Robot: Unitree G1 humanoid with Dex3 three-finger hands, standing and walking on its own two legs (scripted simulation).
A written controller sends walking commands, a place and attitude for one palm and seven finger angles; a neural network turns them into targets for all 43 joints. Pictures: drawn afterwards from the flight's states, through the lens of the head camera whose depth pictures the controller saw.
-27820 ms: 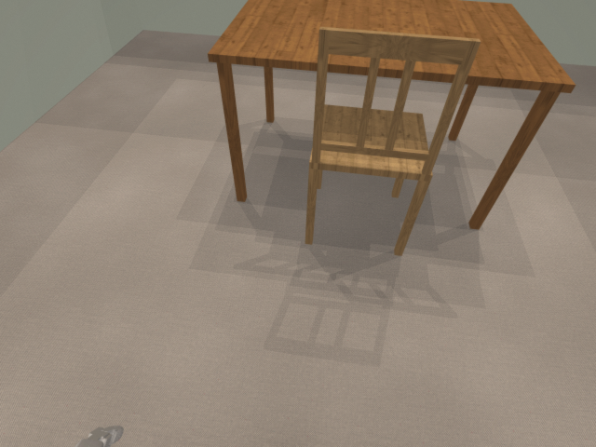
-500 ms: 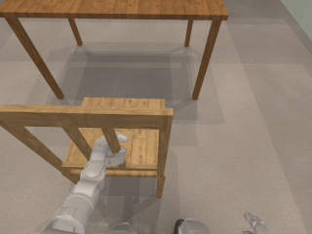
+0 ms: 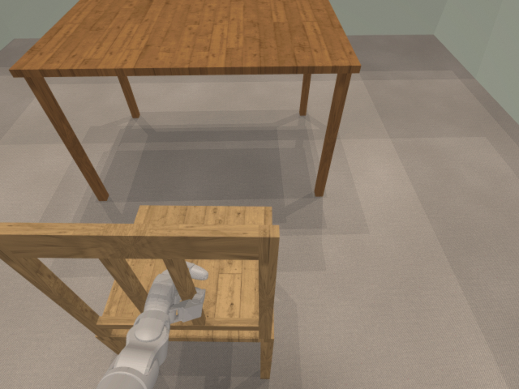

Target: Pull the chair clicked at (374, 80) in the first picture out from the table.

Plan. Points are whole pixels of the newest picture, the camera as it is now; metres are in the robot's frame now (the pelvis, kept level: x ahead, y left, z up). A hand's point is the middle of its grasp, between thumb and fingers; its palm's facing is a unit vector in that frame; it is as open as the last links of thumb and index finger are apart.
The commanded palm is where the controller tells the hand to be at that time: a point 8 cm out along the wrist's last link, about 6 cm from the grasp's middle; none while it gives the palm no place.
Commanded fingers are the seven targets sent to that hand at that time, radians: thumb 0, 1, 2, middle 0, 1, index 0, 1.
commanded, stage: stop walking, hand still on the chair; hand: left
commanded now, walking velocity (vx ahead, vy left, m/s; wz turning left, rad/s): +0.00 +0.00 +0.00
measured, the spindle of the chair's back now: (136, 293) +0.29 +0.24 -0.08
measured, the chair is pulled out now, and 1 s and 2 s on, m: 0.60 0.60 0.60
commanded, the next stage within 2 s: open the thumb and straighten the fingers in 0.42 s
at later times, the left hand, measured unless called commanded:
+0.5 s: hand (196, 301) +0.27 +0.13 -0.07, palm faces +0.02 -0.99 -0.16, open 5.8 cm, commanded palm +0.26 +0.19 -0.05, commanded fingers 0.00 0.90 0.90 -0.50 -1.45 -0.50 -1.45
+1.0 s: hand (191, 290) +0.30 +0.14 -0.07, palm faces +0.01 -0.99 -0.14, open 13.9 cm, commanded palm +0.27 +0.20 -0.05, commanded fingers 0.00 -0.55 0.20 -0.12 -0.36 -0.12 -0.36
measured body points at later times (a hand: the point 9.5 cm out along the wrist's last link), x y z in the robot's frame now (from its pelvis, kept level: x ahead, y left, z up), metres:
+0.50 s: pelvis +0.04 -0.01 +0.01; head +0.05 -0.02 +0.46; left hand +0.27 +0.18 -0.05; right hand +0.20 -0.25 -0.09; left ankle +0.03 +0.14 -0.73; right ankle +0.07 -0.13 -0.73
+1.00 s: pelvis +0.06 +0.00 -0.03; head +0.11 -0.01 +0.42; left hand +0.29 +0.19 -0.06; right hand +0.20 -0.25 -0.13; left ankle +0.03 +0.14 -0.73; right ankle +0.07 -0.13 -0.73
